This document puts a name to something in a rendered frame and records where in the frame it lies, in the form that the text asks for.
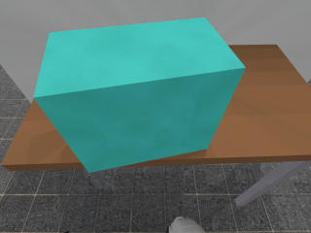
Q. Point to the carton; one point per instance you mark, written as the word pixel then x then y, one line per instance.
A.
pixel 126 94

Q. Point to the table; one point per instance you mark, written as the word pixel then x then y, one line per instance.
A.
pixel 268 119

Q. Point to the right robot thigh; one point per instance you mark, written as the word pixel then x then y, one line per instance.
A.
pixel 185 225

